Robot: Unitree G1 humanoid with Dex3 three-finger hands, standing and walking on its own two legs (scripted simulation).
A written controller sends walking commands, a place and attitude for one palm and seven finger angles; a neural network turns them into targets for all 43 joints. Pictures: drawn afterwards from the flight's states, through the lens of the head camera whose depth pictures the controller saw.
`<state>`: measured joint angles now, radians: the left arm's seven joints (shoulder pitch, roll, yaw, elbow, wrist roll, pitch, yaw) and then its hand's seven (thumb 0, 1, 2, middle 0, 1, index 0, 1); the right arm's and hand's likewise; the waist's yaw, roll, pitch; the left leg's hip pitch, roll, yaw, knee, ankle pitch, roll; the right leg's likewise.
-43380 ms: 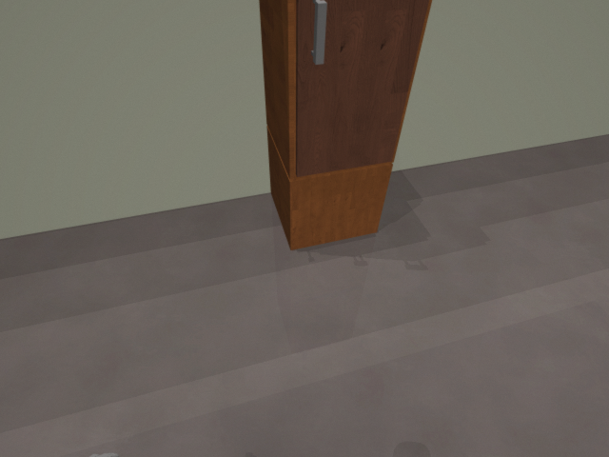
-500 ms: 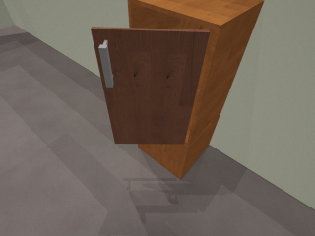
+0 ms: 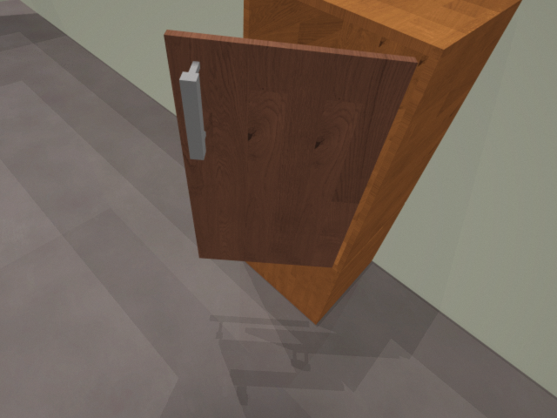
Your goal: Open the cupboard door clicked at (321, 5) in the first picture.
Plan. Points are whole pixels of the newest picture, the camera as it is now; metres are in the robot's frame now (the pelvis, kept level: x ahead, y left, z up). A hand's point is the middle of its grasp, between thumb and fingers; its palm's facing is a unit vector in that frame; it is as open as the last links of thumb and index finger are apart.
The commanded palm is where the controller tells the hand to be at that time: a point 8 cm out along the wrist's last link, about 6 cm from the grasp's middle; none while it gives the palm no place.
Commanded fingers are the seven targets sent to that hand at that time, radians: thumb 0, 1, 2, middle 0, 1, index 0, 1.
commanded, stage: come to a stop and stand still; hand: left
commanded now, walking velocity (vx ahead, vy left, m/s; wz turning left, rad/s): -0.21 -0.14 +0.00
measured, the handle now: (196, 112) +0.52 +0.19 +0.15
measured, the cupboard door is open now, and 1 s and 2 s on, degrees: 41 41 41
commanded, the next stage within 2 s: look again from close up in 0.82 s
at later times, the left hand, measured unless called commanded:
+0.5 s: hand out of the picture +0.02 +0.15 -0.17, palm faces +0.05 -0.98 -0.18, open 7.3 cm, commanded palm none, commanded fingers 0.00 0.90 0.90 -0.20 -0.30 -0.20 -0.30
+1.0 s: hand out of the picture -0.11 +0.13 -0.17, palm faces +0.03 -0.99 -0.14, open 7.4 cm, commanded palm none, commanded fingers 0.00 0.90 0.90 -0.20 -0.30 -0.20 -0.30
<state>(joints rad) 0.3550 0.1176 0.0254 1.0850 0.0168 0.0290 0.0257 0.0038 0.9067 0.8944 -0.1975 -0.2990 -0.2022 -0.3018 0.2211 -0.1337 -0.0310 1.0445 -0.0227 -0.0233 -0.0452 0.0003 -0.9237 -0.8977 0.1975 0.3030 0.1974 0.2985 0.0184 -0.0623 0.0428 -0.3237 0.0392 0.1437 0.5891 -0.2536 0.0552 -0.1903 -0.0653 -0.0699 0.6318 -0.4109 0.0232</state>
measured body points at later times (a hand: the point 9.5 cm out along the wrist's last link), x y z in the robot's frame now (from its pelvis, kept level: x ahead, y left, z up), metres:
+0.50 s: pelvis -0.04 -0.03 +0.00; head -0.03 -0.02 +0.45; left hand +0.01 +0.20 -0.16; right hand -0.02 -0.26 -0.15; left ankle -0.03 +0.07 -0.73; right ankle -0.02 -0.15 -0.73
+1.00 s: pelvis -0.06 -0.02 +0.01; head -0.05 -0.01 +0.46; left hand -0.11 +0.18 -0.16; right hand -0.06 -0.24 -0.15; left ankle -0.03 +0.07 -0.73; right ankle -0.02 -0.15 -0.73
